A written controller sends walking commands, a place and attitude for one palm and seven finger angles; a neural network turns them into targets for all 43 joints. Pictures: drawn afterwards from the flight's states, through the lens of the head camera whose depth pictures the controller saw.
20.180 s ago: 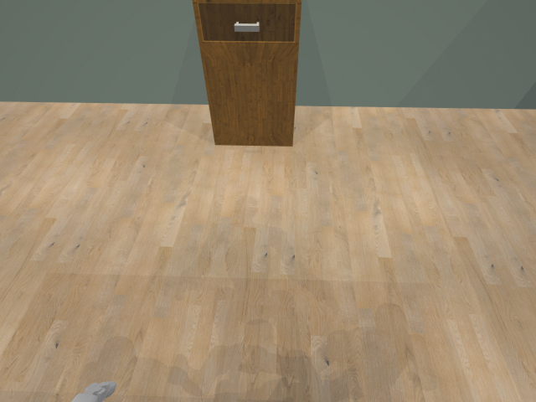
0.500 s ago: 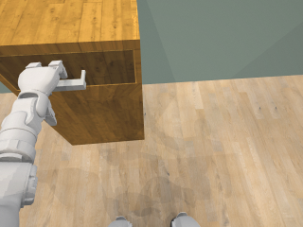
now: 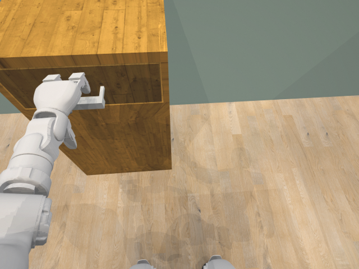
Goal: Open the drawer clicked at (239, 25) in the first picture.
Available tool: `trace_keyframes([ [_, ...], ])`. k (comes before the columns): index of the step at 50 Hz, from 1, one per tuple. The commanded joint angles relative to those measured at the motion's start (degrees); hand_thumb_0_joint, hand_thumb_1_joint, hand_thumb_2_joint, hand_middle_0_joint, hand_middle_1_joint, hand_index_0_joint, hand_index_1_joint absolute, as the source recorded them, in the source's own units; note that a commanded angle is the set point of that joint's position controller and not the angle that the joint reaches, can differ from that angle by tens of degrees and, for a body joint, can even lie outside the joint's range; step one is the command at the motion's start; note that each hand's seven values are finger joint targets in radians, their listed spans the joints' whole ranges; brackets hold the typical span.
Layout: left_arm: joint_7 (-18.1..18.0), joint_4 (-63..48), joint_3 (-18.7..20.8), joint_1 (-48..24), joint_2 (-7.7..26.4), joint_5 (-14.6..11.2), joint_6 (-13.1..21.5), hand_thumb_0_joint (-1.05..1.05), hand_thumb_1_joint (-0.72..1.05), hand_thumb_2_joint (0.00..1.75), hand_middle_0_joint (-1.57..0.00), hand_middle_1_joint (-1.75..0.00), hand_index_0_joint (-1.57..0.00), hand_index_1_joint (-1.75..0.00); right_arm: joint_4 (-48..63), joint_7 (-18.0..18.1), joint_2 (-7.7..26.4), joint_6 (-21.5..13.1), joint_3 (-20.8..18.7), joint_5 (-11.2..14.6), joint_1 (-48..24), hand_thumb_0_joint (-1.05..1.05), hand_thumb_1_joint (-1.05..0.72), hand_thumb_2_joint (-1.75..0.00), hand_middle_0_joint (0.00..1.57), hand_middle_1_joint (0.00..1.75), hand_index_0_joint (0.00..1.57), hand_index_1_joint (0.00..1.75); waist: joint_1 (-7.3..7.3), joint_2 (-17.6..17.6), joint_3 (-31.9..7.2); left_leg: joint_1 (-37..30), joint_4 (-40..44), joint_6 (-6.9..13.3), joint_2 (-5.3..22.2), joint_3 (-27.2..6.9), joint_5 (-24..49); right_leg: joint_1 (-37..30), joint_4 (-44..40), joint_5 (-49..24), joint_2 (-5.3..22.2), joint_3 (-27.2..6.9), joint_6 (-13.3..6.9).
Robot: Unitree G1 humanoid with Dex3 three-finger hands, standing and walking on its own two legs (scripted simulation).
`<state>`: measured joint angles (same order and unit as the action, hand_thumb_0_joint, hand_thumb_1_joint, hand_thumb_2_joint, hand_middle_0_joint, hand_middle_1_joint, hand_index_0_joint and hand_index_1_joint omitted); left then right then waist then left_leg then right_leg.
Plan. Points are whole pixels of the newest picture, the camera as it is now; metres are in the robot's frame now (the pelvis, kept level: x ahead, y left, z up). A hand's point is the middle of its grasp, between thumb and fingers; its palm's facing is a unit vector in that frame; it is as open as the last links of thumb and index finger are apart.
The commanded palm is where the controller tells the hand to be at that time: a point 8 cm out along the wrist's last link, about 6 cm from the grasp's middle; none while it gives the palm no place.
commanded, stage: re-aim the fingers above the handle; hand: left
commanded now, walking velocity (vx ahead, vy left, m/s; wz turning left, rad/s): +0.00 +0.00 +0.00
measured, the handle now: (84, 96) +0.57 +0.25 -0.03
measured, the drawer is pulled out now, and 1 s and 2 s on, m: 0.00 0.00 0.00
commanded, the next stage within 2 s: lower the fingers behind the handle in 1.58 s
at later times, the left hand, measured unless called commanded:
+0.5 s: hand (68, 108) +0.48 +0.25 +0.04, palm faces -0.03 -0.03 -1.00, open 13.9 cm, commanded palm +0.46 +0.26 +0.08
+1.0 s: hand (58, 108) +0.48 +0.28 +0.03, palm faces -0.03 -0.01 -1.00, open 13.9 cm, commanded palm +0.46 +0.26 +0.08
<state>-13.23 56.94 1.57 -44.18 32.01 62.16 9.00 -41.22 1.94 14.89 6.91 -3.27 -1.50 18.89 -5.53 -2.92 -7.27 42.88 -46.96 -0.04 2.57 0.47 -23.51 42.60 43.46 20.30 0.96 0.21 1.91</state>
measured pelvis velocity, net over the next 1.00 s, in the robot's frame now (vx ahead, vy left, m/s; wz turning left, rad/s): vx -0.01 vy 0.01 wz -0.01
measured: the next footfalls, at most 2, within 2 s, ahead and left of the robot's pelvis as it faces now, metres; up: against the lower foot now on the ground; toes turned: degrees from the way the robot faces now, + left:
none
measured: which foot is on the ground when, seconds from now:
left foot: down 0.00-1.00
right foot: down 0.00-1.00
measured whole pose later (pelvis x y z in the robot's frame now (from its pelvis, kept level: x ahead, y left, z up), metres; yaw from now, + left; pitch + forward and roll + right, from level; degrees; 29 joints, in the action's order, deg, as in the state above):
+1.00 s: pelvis -0.01 +0.01 -0.01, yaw -1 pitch +22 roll -2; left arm -16.6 59.6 3.7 -47.2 35.0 63.3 7.1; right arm -41.7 1.0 15.5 6.0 -3.0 -2.0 18.9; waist -6.3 -2.9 -7.4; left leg 47.6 -50.4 0.6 2.4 0.8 -24.4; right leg 47.0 46.0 20.5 1.0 -0.4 2.6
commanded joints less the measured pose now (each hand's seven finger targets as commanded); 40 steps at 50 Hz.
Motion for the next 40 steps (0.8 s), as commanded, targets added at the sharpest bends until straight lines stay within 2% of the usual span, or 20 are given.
trace_keyframes([
  [1,-4.05,-9.76,7.68,-23.24,20.96,0.22,0.6,0.0,-0.5,0.3,-0.3,-1.2,-0.3,-1.2,2.67,1.0,9.84,-0.72,-3.06,-0.04,7.57,0.0,-0.9,-0.9,0.2,0.3,0.2,0.3,0.58,-2.42,-22.15,-12.45,3.03,2.08,-3.26,0.67,24.81,-11.46,-1.9,-19.54,-3.76,2.1,-3.24],
  [2,-4.57,-7.95,6.09,-22.28,19.19,0.74,0.11,0.0,-0.5,0.3,-0.3,-1.2,-0.3,-1.2,2.88,0.86,9.67,-0.84,-2.96,0.06,7.59,0.0,-0.9,-0.9,0.2,0.3,0.2,0.3,0.22,-2.06,-21.04,-11.77,3.05,2.03,-3.32,0.71,24.2,-10.63,-1.65,-18.85,-3.84,2.46,-3.2],
  [4,-5.19,-6.92,7.43,-21.41,21.34,1.07,-0.81,0.0,-0.5,0.3,-0.3,-1.2,-0.3,-1.2,3.04,0.57,10.18,-1.02,-2.91,0.07,7.45,0.0,-0.9,-0.9,0.2,0.3,0.2,0.3,0.86,-2.03,-21.68,-10.91,2.9,1.98,-3.29,1.03,23.12,-10.64,-1.44,-18.29,-3.83,2.29,-3.18],
  [7,-5.06,-6.94,5.15,-23.2,19.22,0.94,-1.54,0.0,-0.5,0.3,-0.3,-1.2,-0.3,-1.2,3.36,0.54,10.08,-1.36,-3.17,0.14,8.39,0.0,-0.9,-0.9,0.2,0.3,0.2,0.3,-0.11,-2.64,-24.53,-12.05,2.64,2.04,-3.33,1.26,23.23,-11.4,-1.62,-18.95,-3.82,2.05,-2.99],
  [8,-4.72,-6.78,6.18,-22.91,20.59,0.55,-1.67,0.0,-0.5,0.3,-0.3,-1.2,-0.3,-1.2,3.0,0.57,10.45,-1.43,-3.22,0.28,8.74,0.0,-0.9,-0.9,0.2,0.3,0.2,0.3,-0.05,-0.96,-24.98,-12.04,2.55,2.13,-3.19,1.08,23.19,-11.9,-1.64,-19.23,-3.84,2.0,-2.94],
  [11,-3.5,-9.86,3.63,-27.14,17.85,0.05,-0.13,0.0,-0.5,0.3,-0.3,-1.2,-0.3,-1.2,2.95,1.25,10.15,-1.85,-3.84,0.23,9.62,0.0,-0.9,-0.9,0.2,0.3,0.2,0.3,-2.0,-0.99,-27.22,-14.44,2.15,2.32,-3.03,0.74,23.68,-11.6,-2.39,-19.7,-3.89,1.6,-2.73],
  [13,-2.78,-10.26,2.74,-27.12,16.48,-0.36,0.83,0.0,-0.5,0.3,-0.3,-1.2,-0.3,-1.2,2.35,1.51,10.1,-2.16,-4.09,0.41,10.02,0.0,-0.9,-0.9,0.2,0.3,0.2,0.3,-2.23,-1.32,-26.18,-15.95,2.3,2.16,-2.85,0.2,23.25,-9.65,-2.79,-18.08,-4.02,1.79,-2.77],
  [14,-2.62,-12.04,0.87,-29.47,14.39,-0.34,1.63,0.0,-0.5,0.3,-0.3,-1.2,-0.3,-1.2,2.27,1.7,9.87,-2.48,-4.21,0.3,10.0,0.0,-0.9,-0.9,0.2,0.3,0.2,0.3,-2.98,-2.75,-26.63,-17.14,2.16,2.13,-2.8,0.03,23.43,-8.3,-2.84,-17.36,-4.02,1.81,-2.73],
  [17,-3.14,-10.92,3.36,-29.13,16.96,-0.66,2.54,0.0,-0.5,0.3,-0.3,-1.2,-0.3,-1.2,1.41,1.86,9.98,-2.63,-3.96,0.2,10.19,0.0,-0.9,-0.9,0.2,0.3,0.2,0.3,-2.36,-3.36,-24.95,-16.23,2.12,2.04,-2.98,-0.21,22.67,-7.53,-2.79,-16.22,-4.04,1.91,-2.92],
  [20,-4.65,-6.37,4.27,-29.98,19.02,0.08,1.21,0.0,-0.5,0.3,-0.3,-1.2,-0.3,-1.2,1.01,1.69,10.31,-2.57,-3.05,0.37,9.52,0.0,-0.9,-0.9,0.2,0.3,0.2,0.3,-2.57,-1.96,-19.6,-11.24,2.76,2.1,-3.29,-0.39,17.59,-5.44,-2.63,-12.09,-3.88,2.31,-3.09],
  [22,-5.73,-5.32,7.07,-28.98,23.21,1.02,0.16,0.0,-0.5,0.3,-0.3,-1.2,-0.3,-1.2,1.31,1.47,10.63,-2.37,-2.57,0.05,8.98,0.0,-0.9,-0.9,0.2,0.3,0.2,0.3,-0.76,-3.66,-22.15,-10.06,2.53,2.03,-3.57,-0.05,18.84,-7.22,-1.43,-13.46,-3.7,2.12,-3.19],
  [23,-5.98,-4.46,7.25,-27.76,23.39,0.96,-0.88,0.0,-0.5,0.3,-0.3,-1.2,-0.3,-1.2,1.66,1.14,10.75,-2.22,-2.33,-0.04,8.76,0.0,-0.9,-0.9,0.2,0.3,0.2,0.3,-0.27,-4.1,-22.66,-10.11,2.4,1.92,-3.63,0.07,19.63,-7.5,-1.0,-14.1,-3.75,2.43,-3.34],
  [25,-5.97,-2.89,6.29,-27.76,22.84,1.28,-2.46,0.0,-0.5,0.3,-0.3,-1.2,-0.3,-1.2,1.94,0.83,10.79,-2.17,-2.31,-0.08,8.77,0.0,-0.9,-0.9,0.2,0.3,0.2,0.3,-0.65,-4.22,-23.32,-10.0,2.01,1.86,-3.5,0.48,20.46,-7.66,-0.85,-15.2,-3.81,2.45,-3.2],
  [29,-3.56,-3.5,5.37,-24.61,21.53,0.67,-3.6,0.0,-0.5,0.3,-0.3,-1.2,-0.3,-1.2,2.86,0.76,10.92,-1.95,-2.72,0.03,9.71,0.0,-0.9,-0.9,0.2,0.3,0.2,0.3,-0.19,-2.82,-28.52,-12.55,1.65,1.93,-3.0,1.12,24.41,-11.33,-1.01,-19.72,-3.88,2.2,-2.83],
  [30,-2.63,-4.04,3.64,-25.34,19.48,0.27,-3.31,0.0,-0.5,0.3,-0.3,-1.2,-0.3,-1.2,3.02,0.87,10.7,-2.0,-2.9,0.25,10.21,0.0,-0.9,-0.9,0.2,0.3,0.2,0.3,-1.14,-1.88,-28.33,-12.87,1.72,2.04,-2.92,1.09,24.22,-11.56,-1.52,-20.05,-3.96,2.09,-2.69],
  [32,-1.15,-6.91,2.9,-26.7,18.31,-0.39,-1.39,0.0,-0.5,0.3,-0.3,-1.2,-0.3,-1.2,2.86,1.28,10.56,-2.18,-3.37,0.3,10.81,0.0,-0.9,-0.9,0.2,0.3,0.2,0.3,-1.91,-1.14,-28.95,-14.4,1.72,2.26,-2.62,0.72,24.81,-11.55,-2.13,-20.32,-3.97,1.84,-2.49],
  [33,-0.61,-8.55,4.24,-26.08,19.49,-0.91,-0.25,0.0,-0.5,0.3,-0.3,-1.2,-0.3,-1.2,2.58,1.51,10.67,-2.17,-3.58,0.33,10.99,0.0,-0.9,-0.9,0.2,0.3,0.2,0.3,-1.47,-1.06,-29.42,-15.11,1.66,2.29,-2.55,0.55,25.65,-11.95,-2.17,-20.94,-4.02,1.66,-2.58],
  [37,-0.95,-13.82,3.25,-29.7,17.22,-1.14,4.17,0.0,-0.5,0.3,-0.3,-1.2,-0.3,-1.2,1.72,2.27,10.09,-2.49,-4.08,0.1,10.91,0.0,-0.9,-0.9,0.2,0.3,0.2,0.3,-2.93,-3.28,-26.55,-17.54,1.19,2.11,-2.36,-0.34,27.13,-7.17,-2.26,-18.97,-4.13,2.01,-2.72],
  [38,-1.62,-13.25,5.33,-28.19,19.13,-1.05,4.47,0.0,-0.5,0.3,-0.3,-1.2,-0.3,-1.2,1.2,2.13,10.39,-2.46,-4.07,-0.01,10.77,0.0,-0.9,-0.9,0.2,0.3,0.2,0.3,-2.08,-3.89,-25.25,-17.39,1.03,1.86,-2.35,-0.64,27.49,-6.01,-1.75,-18.24,-4.25,2.22,-2.98],
  [40,-3.36,-12.53,5.85,-27.69,19.12,-0.61,4.37,0.0,-0.5,0.3,-0.3,-1.2,-0.3,-1.2,1.22,1.67,10.15,-2.34,-3.73,-0.16,10.25,0.0,-0.9,-0.9,0.2,0.3,0.2,0.3,-1.44,-5.58,-24.13,-16.49,0.98,1.49,-2.53,-0.89,27.76,-4.89,-0.98,-17.03,-4.29,2.73,-3.28],
])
